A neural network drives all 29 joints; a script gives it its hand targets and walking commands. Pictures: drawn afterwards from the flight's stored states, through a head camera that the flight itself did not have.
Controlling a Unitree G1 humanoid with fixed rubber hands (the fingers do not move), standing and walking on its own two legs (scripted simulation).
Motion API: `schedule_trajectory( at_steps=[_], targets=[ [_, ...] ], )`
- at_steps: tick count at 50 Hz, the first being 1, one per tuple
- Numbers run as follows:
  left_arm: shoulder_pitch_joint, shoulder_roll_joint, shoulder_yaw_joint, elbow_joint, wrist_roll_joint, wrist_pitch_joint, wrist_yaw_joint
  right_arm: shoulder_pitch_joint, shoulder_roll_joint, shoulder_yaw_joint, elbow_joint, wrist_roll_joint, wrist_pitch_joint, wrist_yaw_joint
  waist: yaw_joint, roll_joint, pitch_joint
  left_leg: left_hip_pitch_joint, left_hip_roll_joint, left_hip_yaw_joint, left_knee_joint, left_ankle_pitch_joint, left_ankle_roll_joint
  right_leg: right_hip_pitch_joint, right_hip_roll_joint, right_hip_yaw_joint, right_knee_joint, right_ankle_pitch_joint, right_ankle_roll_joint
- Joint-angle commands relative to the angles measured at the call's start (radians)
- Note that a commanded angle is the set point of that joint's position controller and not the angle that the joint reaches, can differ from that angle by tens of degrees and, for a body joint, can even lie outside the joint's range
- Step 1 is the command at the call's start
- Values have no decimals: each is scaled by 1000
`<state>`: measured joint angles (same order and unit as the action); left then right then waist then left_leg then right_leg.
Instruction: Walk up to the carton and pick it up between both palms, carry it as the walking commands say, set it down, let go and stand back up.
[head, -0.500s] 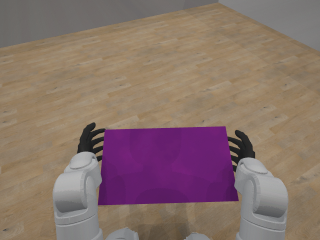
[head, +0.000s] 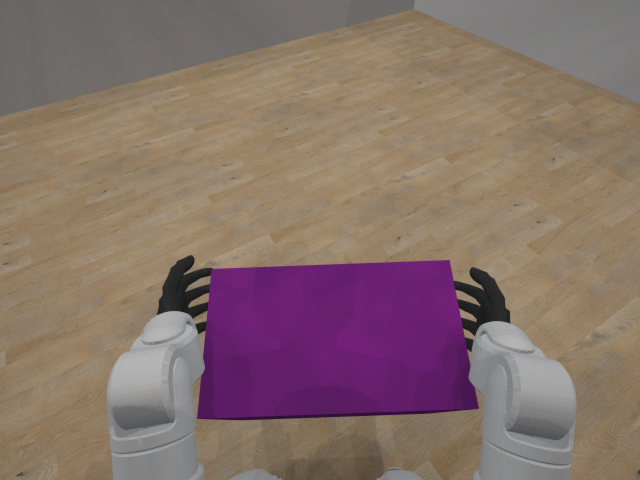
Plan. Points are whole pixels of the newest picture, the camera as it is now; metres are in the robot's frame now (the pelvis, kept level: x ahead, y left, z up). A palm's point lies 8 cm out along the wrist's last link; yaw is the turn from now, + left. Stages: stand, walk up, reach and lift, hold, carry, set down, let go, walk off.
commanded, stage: carry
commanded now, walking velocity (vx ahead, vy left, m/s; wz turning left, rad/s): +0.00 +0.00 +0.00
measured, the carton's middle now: (332, 350) +0.27 +0.01 +0.01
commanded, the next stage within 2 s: none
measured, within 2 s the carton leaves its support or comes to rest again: neither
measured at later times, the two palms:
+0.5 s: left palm (175, 327) +0.25 +0.18 +0.11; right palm (494, 346) +0.24 -0.16 +0.10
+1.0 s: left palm (182, 332) +0.25 +0.18 +0.09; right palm (490, 350) +0.25 -0.17 +0.08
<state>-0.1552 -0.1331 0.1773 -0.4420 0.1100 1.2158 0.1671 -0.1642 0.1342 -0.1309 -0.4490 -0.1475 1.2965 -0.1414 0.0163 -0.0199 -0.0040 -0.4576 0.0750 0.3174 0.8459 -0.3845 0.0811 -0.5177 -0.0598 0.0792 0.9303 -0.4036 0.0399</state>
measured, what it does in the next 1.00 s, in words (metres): stands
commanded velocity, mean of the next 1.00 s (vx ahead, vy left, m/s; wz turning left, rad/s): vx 0.00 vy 0.00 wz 0.00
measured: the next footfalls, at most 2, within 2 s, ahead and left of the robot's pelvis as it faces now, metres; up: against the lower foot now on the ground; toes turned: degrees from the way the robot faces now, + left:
none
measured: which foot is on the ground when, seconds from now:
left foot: down 0.00-1.00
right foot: down 0.00-1.00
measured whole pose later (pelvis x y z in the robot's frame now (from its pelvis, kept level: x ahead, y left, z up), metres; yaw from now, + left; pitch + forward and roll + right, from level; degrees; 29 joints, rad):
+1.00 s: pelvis -0.01 +0.01 +0.00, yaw +0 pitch -1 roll +2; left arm -0.16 -0.13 0.18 -0.29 0.11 1.08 0.16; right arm -0.16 0.13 -0.16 -0.34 -0.15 1.17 -0.14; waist 0.00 -0.01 0.00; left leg -0.46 0.08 0.32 0.83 -0.36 0.09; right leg -0.51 -0.06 0.08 0.90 -0.38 0.04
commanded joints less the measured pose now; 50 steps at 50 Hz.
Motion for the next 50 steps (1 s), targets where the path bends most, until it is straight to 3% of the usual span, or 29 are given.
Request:
schedule_trajectory(
  at_steps=[1, 2, 4, 5, 7, 8, 9, 10, 12, 14, 15, 16, 18, 19, 20, 22, 24, 26, 28, 31, 35, 38, 41, 43, 45, 50],
  targets=[
    [-567, -903, -766, -119, -473, 34, -290, -650, 883, 752, -220, 457, -64, 205, 4, -293, -376, 37, -28, -214, 32, -206, -93, 106, -222, 404, -561, 227, -157],
    [-574, -913, -774, -123, -473, 33, -289, -664, 885, 754, -229, 464, -67, 207, 1, -234, -379, 94, -27, -218, 14, -158, -85, 64, -204, 346, -546, 250, -155],
    [-565, -908, -786, -142, -469, 32, -283, -617, 892, 753, -216, 469, -67, 210, -7, -166, -417, 230, -9, -194, -116, -83, -65, 28, -149, 212, -489, 347, -120],
    [-569, -907, -786, -139, -467, 34, -281, -602, 891, 747, -202, 469, -66, 211, -16, -128, -439, 314, 30, -230, -176, -28, -51, -19, -117, 157, -429, 334, -101],
    [-563, -912, -782, -129, -454, 39, -277, -584, 872, 733, -192, 465, -65, 214, -24, 122, -439, 402, 236, -411, -351, 30, 18, -134, 1, -26, -207, 167, -60],
    [-563, -905, -771, -115, -445, 42, -275, -588, 868, 729, -181, 466, -62, 215, -17, 197, -442, 355, 328, -458, -425, -2, 64, -103, 17, -76, -107, -46, -56],
    [-571, -904, -770, -113, -443, 43, -277, -588, 871, 730, -174, 461, -60, 217, -18, 204, -422, 309, 366, -453, -444, -20, 90, -89, -8, -84, -33, -90, -56],
    [-580, -905, -769, -117, -447, 41, -279, -606, 875, 737, -179, 460, -60, 215, -15, 169, -403, 262, 360, -424, -441, -38, 93, -70, -22, -83, -8, -65, -54],
    [-574, -906, -771, -115, -453, 40, -280, -615, 874, 739, -179, 460, -58, 214, -5, 162, -384, 200, 329, -354, -422, -54, 72, -31, -21, -100, -34, -6, -57],
    [-541, -910, -770, -101, -454, 41, -280, -604, 871, 737, -169, 458, -54, 216, 9, 153, -391, 165, 288, -291, -377, -57, 44, 39, -3, -108, -138, 91, -71],
    [-535, -910, -770, -101, -456, 40, -282, -598, 872, 737, -165, 456, -53, 217, 14, 122, -389, 152, 256, -263, -341, -84, 23, 64, -1, -83, -201, 131, -78],
    [-531, -909, -766, -98, -456, 37, -284, -603, 875, 741, -166, 457, -54, 217, 16, 70, -386, 146, 213, -232, -298, -112, -3, 82, -5, -41, -270, 175, -85],
    [-544, -888, -754, -93, -450, 32, -285, -601, 878, 738, -161, 452, -59, 217, 3, -122, -396, 152, 89, -167, -161, -149, -46, 97, -72, 103, -419, 319, -102],
    [-552, -883, -755, -92, -447, 30, -285, -609, 878, 739, -160, 454, -63, 218, 0, -156, -405, 163, 46, -170, -121, -141, -50, 86, -102, 166, -448, 305, -113],
    [-555, -884, -760, -97, -446, 27, -284, -617, 877, 742, -168, 458, -68, 219, -2, -153, -409, 188, 32, -185, -119, -128, -48, 59, -111, 185, -452, 287, -121],
    [-564, -875, -756, -80, -435, 22, -282, -607, 861, 722, -138, 448, -76, 223, -9, -84, -414, 265, 71, -231, -179, -92, -30, -11, -81, 130, -409, 256, -111],
    [-558, -847, -717, 1, -400, 8, -285, -585, 811, 671, -55, 414, -93, 227, -14, 62, -410, 327, 192, -329, -316, -59, 15, -68, -6, -5, -269, 243, -84],
    [-566, -854, -717, 0, -395, -10, -287, -584, 817, 674, -44, 411, -109, 229, -7, 137, -416, 312, 283, -372, -373, 12, 59, -49, 7, -57, -158, 46, -71],
    [-574, -905, -761, -78, -428, -14, -287, -615, 868, 728, -130, 445, -111, 228, 0, 119, -408, 263, 279, -329, -352, 27, 62, -4, -2, -64, -150, 58, -73],
    [-547, -849, -702, 26, -388, -32, -291, -600, 823, 681, -20, 405, -125, 233, 8, 53, -391, 223, 205, -249, -290, -23, 20, 38, 3, -37, -247, 201, -88],
    [-566, -831, -693, 39, -373, -76, -292, -612, 816, 669, -3, 400, -168, 241, -2, -40, -411, 240, 121, -212, -216, -46, -9, 61, -32, 29, -311, 395, -102],
    [-578, -844, -704, 20, -372, -100, -288, -625, 825, 680, -22, 412, -191, 245, -7, -8, -418, 277, 142, -241, -243, -17, 2, 32, -22, 14, -281, 356, -97],
    [-575, -839, -706, 23, -367, -110, -288, -610, 816, 671, -5, 403, -202, 244, -5, 67, -425, 304, 206, -287, -292, 18, 28, 0, 4, -24, -219, 170, -85],
    [-569, -845, -716, 2, -376, -108, -289, -609, 822, 686, -29, 407, -202, 239, -2, 76, -420, 286, 226, -289, -302, 21, 38, 11, 4, -36, -199, 115, -82],
    [-555, -814, -685, 61, -354, -114, -291, -595, 793, 657, 33, 380, -207, 239, 2, 68, -407, 259, 217, -271, -297, -3, 32, 25, 3, -36, -213, 137, -84],
    [-562, -809, -688, 52, -355, -133, -290, -603, 792, 659, 26, 381, -224, 242, 1, 17, -404, 250, 164, -234, -253, -15, 6, 45, -10, -6, -265, 264, -95]
  ],
)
